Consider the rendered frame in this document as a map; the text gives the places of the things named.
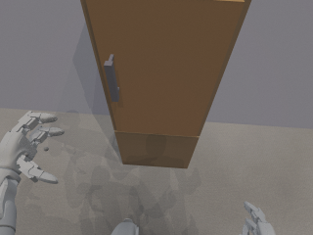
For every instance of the handle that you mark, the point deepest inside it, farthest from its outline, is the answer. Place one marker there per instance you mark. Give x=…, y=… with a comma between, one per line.
x=111, y=78

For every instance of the cupboard door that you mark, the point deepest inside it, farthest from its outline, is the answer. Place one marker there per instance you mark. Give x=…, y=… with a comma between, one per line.
x=167, y=58

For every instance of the left robot forearm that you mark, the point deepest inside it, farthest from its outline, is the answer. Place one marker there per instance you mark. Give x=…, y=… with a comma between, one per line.
x=9, y=180

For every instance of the left robot hand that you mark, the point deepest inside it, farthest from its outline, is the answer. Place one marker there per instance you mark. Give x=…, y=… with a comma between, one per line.
x=14, y=144

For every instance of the robot left shin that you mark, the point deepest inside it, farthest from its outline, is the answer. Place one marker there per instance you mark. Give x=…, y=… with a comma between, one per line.
x=127, y=220

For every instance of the robot left thigh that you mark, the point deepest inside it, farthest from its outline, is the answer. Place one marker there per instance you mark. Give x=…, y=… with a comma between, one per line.
x=126, y=228

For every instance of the right robot hand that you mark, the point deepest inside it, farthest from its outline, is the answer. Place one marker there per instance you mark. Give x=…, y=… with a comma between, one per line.
x=259, y=225

